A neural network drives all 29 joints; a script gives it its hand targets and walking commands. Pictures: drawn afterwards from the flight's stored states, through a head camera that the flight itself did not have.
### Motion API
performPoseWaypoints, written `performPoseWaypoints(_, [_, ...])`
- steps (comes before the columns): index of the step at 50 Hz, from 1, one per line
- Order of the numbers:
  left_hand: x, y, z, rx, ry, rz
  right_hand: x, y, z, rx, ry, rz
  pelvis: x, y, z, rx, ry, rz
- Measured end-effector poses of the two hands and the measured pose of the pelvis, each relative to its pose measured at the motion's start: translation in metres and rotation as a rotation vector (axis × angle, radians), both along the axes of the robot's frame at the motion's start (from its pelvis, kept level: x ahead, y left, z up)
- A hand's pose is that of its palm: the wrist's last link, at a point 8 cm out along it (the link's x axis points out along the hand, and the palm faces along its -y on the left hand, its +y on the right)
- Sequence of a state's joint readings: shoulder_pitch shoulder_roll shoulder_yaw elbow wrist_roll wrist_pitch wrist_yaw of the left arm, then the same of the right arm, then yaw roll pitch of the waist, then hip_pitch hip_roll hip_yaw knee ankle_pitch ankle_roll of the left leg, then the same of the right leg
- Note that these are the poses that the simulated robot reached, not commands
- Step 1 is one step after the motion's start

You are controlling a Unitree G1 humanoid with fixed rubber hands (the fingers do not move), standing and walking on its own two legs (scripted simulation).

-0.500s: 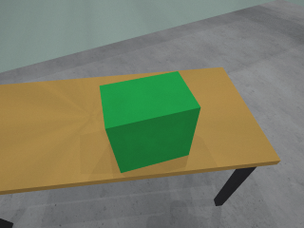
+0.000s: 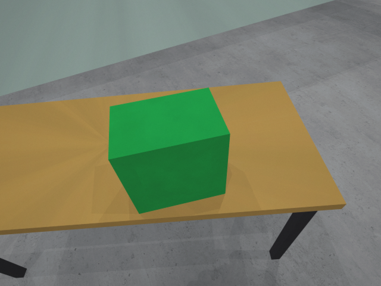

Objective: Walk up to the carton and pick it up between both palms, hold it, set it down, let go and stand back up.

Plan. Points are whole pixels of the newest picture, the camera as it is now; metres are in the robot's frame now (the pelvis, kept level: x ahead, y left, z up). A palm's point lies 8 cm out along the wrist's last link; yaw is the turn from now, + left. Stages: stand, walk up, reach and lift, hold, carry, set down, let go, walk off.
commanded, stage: walk up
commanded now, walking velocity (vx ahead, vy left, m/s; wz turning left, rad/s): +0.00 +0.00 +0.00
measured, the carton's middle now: (172, 153) +0.45 +0.08 +0.00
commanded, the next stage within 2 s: none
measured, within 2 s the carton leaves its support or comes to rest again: neither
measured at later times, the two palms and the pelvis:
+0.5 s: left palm out of the picture -0.01 +0.24 -0.14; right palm out of the picture +0.05 -0.24 -0.14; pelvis +0.01 -0.01 +0.00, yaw +6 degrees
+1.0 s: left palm out of the picture +0.02 +0.24 -0.14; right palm out of the picture +0.02 -0.27 -0.11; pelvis +0.01 -0.01 +0.01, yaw +8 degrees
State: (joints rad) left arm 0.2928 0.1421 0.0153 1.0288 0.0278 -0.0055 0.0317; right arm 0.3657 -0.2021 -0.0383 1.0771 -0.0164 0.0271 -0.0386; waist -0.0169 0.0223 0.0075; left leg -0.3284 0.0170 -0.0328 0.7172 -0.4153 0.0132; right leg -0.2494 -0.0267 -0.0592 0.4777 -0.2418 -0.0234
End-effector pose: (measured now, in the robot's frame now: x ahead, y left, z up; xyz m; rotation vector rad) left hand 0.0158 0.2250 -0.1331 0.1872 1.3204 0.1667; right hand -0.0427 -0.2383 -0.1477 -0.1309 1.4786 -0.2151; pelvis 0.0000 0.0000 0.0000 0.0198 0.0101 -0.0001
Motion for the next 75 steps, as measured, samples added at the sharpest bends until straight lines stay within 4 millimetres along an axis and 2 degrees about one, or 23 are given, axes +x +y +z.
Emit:
performPoseWaypoints(3, [0.003, -0.014, 0.003, -0.015, -0.014, 0.004, 0.012, 0.009, -0.002, 0.043, -0.021, 0.011, 0.002, -0.004, 0.003, 0.003, -0.004, 0.003])
performPoseWaypoints(8, [0.002, -0.014, -0.003, -0.023, -0.009, 0.009, 0.024, 0.025, -0.005, 0.07, -0.036, 0.024, 0.005, -0.004, 0.001, -0.015, -0.003, 0.008])
performPoseWaypoints(12, [-0.006, -0.011, -0.012, -0.046, 0.022, 0.035, 0.024, 0.032, -0.003, 0.056, -0.035, 0.033, 0.007, -0.001, -0.002, -0.027, -0.011, 0.01])
performPoseWaypoints(15, [-0.009, -0.002, -0.014, -0.032, 0.02, 0.072, 0.026, 0.031, 0.0, 0.047, -0.042, 0.06, 0.006, 0.0, -0.003, -0.017, -0.012, 0.034])
performPoseWaypoints(18, [-0.009, 0.011, -0.013, 0.01, 0.008, 0.097, 0.037, 0.019, -0.001, 0.02, -0.073, 0.081, 0.003, -0.001, -0.007, -0.012, -0.011, 0.052])
performPoseWaypoints(22, [-0.01, 0.019, -0.008, 0.043, -0.027, 0.122, 0.06, 0.0, -0.001, -0.004, -0.12, 0.11, 0.003, -0.006, -0.008, -0.025, 0.0, 0.079])
performPoseWaypoints(26, [-0.035, 0.017, -0.003, 0.055, -0.012, 0.176, 0.106, -0.005, 0.009, -0.009, -0.197, 0.172, 0.005, -0.005, -0.003, 0.007, -0.004, 0.112])
performPoseWaypoints(30, [-0.053, 0.016, 0.0, 0.037, 0.023, 0.193, 0.144, 0.012, 0.016, 0.004, -0.282, 0.209, 0.007, 0.004, 0.001, 0.009, -0.003, 0.132])
performPoseWaypoints(33, [-0.063, 0.019, -0.007, 0.013, 0.049, 0.203, 0.159, 0.03, 0.017, 0.007, -0.303, 0.244, 0.006, 0.014, -0.002, -0.003, -0.007, 0.141])
performPoseWaypoints(35, [-0.074, 0.025, -0.021, -0.005, 0.091, 0.201, 0.164, 0.038, 0.013, -0.014, -0.334, 0.262, 0.006, 0.021, -0.012, -0.031, -0.007, 0.147])
performPoseWaypoints(37, [-0.079, 0.029, -0.028, -0.02, 0.134, 0.193, 0.156, 0.037, 0.016, -0.044, -0.329, 0.252, 0.005, 0.022, -0.013, -0.032, -0.005, 0.143])
performPoseWaypoints(39, [-0.074, 0.031, -0.025, -0.033, 0.138, 0.184, 0.136, 0.029, 0.024, -0.073, -0.283, 0.23, 0.004, 0.02, -0.007, -0.039, -0.005, 0.141])
performPoseWaypoints(44, [-0.039, 0.035, -0.009, -0.052, 0.051, 0.17, 0.084, 0.0, 0.038, -0.107, -0.13, 0.189, 0.011, 0.013, 0.008, -0.068, 0.002, 0.154])
performPoseWaypoints(48, [-0.014, 0.026, -0.006, -0.039, 0.018, 0.144, 0.067, -0.024, 0.041, -0.134, -0.092, 0.166, 0.011, -0.002, 0.009, -0.07, 0.008, 0.144])
performPoseWaypoints(50, [0.004, 0.017, -0.004, -0.03, -0.031, 0.134, 0.061, -0.036, 0.036, -0.126, -0.068, 0.15, 0.013, -0.012, 0.007, -0.059, 0.007, 0.147])
performPoseWaypoints(53, [0.025, 0.003, -0.004, 0.016, -0.12, 0.132, 0.061, -0.051, 0.016, -0.084, -0.044, 0.152, 0.019, -0.029, -0.005, -0.018, 0.004, 0.163])
performPoseWaypoints(55, [0.026, -0.011, -0.002, 0.028, -0.126, 0.135, 0.064, -0.055, 0.005, -0.054, -0.046, 0.147, 0.022, -0.036, -0.008, -0.019, -0.007, 0.162])
performPoseWaypoints(58, [0.023, -0.03, 0.008, 0.014, -0.116, 0.126, 0.074, -0.048, 0.002, -0.003, -0.057, 0.143, 0.024, -0.04, 0.001, -0.003, -0.017, 0.161])
performPoseWaypoints(61, [0.026, -0.04, 0.013, 0.004, -0.124, 0.126, 0.083, -0.037, 0.001, 0.041, -0.078, 0.152, 0.026, -0.043, 0.005, 0.002, -0.02, 0.156])
performPoseWaypoints(67, [0.026, -0.039, 0.0, -0.019, -0.124, 0.147, 0.092, -0.02, -0.002, 0.045, -0.107, 0.179, 0.029, -0.04, -0.002, -0.033, -0.036, 0.162])
performPoseWaypoints(73, [0.007, -0.04, -0.008, -0.056, -0.062, 0.183, 0.091, -0.014, 0.009, 0.034, -0.11, 0.188, 0.031, -0.036, 0.003, -0.014, -0.04, 0.152])
performPoseWaypoints(75, [-0.003, -0.033, -0.008, -0.032, -0.042, 0.195, 0.092, -0.018, 0.007, 0.021, -0.095, 0.193, 0.029, -0.033, 0.0, -0.016, -0.037, 0.155])
